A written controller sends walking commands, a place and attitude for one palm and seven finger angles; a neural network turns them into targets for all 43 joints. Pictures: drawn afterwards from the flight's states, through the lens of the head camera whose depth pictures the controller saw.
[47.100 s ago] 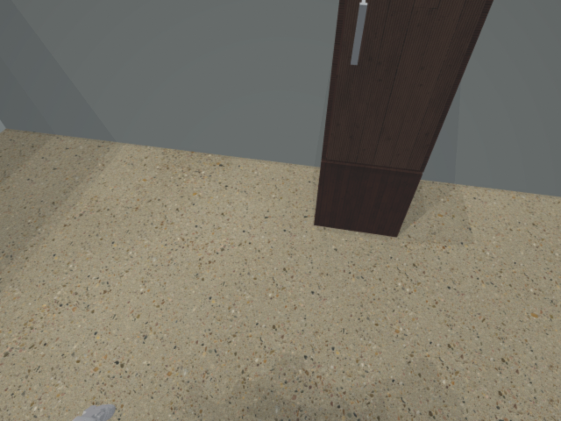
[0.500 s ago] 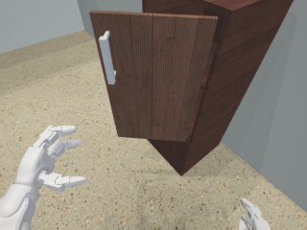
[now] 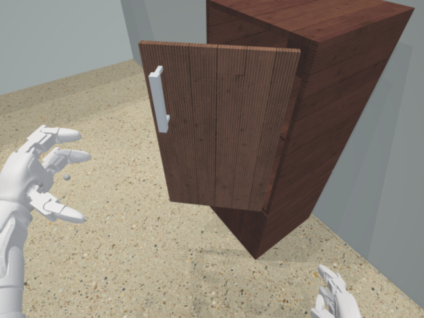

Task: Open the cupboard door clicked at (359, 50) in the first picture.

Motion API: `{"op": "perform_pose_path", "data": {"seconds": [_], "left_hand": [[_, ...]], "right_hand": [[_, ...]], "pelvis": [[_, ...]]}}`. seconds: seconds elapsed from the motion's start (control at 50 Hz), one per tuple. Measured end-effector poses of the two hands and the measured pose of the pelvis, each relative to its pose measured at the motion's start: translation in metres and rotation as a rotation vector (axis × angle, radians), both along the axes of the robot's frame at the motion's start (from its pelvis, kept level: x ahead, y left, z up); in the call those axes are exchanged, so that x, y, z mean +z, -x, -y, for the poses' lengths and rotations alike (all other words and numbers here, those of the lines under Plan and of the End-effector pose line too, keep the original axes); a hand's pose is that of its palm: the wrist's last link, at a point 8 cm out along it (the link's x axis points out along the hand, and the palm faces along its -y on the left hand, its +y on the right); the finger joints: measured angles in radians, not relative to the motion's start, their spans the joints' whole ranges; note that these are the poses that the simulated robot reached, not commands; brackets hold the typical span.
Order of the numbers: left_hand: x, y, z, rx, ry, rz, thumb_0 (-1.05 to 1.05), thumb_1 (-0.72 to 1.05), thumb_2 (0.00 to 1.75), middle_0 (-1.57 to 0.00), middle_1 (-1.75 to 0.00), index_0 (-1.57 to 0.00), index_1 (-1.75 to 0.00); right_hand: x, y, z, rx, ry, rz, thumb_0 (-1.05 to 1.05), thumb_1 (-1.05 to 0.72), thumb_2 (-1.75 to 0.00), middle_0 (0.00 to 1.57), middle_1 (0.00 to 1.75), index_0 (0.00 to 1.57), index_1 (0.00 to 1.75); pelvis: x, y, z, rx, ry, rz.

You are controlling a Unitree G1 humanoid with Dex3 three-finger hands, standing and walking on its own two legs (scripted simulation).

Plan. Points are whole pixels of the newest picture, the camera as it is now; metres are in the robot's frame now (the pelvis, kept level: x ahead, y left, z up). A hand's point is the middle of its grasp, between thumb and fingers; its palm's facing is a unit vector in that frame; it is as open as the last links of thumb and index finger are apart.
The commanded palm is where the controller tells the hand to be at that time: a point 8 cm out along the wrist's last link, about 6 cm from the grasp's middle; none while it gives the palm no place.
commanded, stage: raise the hand with hooked fingers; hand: left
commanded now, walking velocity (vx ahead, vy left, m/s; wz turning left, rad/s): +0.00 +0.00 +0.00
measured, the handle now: (161, 100) +0.56 +0.18 +0.13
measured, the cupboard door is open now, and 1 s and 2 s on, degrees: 47 47 47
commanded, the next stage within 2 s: move the hooked fingers beside the handle in 0.54 s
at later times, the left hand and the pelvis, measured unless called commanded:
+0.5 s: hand (86, 171) +0.30 +0.25 +0.15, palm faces +0.03 -1.00 -0.06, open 14.0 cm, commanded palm +0.27 +0.30 +0.16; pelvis +0.01 -0.02 +0.00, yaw -1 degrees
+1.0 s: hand (100, 152) +0.35 +0.25 +0.15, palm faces -0.01 -1.00 -0.03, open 14.0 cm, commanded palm +0.32 +0.30 +0.15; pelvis +0.00 -0.01 +0.00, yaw -1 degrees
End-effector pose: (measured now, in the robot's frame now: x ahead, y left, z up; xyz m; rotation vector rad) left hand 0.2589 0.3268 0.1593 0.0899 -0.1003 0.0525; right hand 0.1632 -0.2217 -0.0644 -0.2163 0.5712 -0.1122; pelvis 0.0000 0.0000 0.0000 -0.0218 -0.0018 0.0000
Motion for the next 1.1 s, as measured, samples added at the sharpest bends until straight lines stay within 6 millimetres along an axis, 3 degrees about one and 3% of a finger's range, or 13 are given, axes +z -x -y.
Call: {"op": "perform_pose_path", "data": {"seconds": [0.08,0.16,0.32,0.58,0.74,0.94,1.1], "left_hand": [[0.008,-0.013,-0.003,-0.012,0.011,-0.037,-0.01,-0.5,0.3,-0.3,-1.2,-0.3,-1.2],[0.001,-0.021,0.003,-0.038,0.032,-0.104,-0.01,-0.5,0.3,-0.3,-1.2,-0.3,-1.2],[-0.01,-0.02,0.023,-0.042,0.052,-0.065,-0.01,-0.5,0.3,-0.3,-1.2,-0.3,-1.2],[-0.002,-0.021,0.024,-0.033,0.029,-0.066,-0.01,-0.5,0.3,-0.3,-1.2,-0.3,-1.2],[-0.007,-0.022,0.017,-0.016,0.05,-0.087,-0.01,-0.5,0.3,-0.3,-1.2,-0.3,-1.2],[-0.005,-0.057,0.027,-0.058,0.051,-0.074,-0.01,-0.5,0.3,-0.3,-1.2,-0.3,-1.2],[-0.009,-0.081,0.021,-0.047,0.061,-0.097,-0.01,-0.5,0.3,-0.3,-1.2,-0.3,-1.2]], "right_hand": [[-0.003,0.005,0.011,-0.026,-0.003,-0.021,0.01,-0.9,-0.9,0.21,0.3,0.2,0.3],[-0.005,0.009,0.024,-0.05,-0.003,-0.033,0.01,-0.9,-0.9,0.2,0.3,0.2,0.3],[-0.002,0.012,0.04,-0.074,0.016,-0.034,0.01,-0.9,-0.9,0.2,0.3,0.2,0.3],[-0.001,0.001,0.034,-0.068,-0.009,-0.003,0.01,-0.9,-0.9,0.2,0.3,0.2,0.3],[-0.003,0.0,0.028,-0.055,-0.012,-0.012,0.01,-0.9,-0.9,0.2,0.3,0.2,0.3],[-0.008,0.015,0.028,-0.074,0.014,-0.065,0.01,-0.9,-0.9,0.2,0.3,0.2,0.3],[-0.012,0.035,0.033,-0.125,0.017,-0.118,0.01,-0.9,-0.9,0.2,0.3,0.2,0.3]], "pelvis": [[0.002,-0.002,0.004,0.0,-0.004,-0.003],[0.003,-0.003,0.008,-0.008,-0.009,-0.012],[0.002,-0.006,0.015,-0.022,-0.016,-0.014],[0.003,-0.006,0.017,-0.019,-0.017,-0.008],[0.003,-0.005,0.015,-0.014,-0.016,-0.009],[0.002,-0.001,0.01,-0.01,-0.012,-0.022],[0.002,-0.006,0.005,-0.03,-0.013,-0.045]]}}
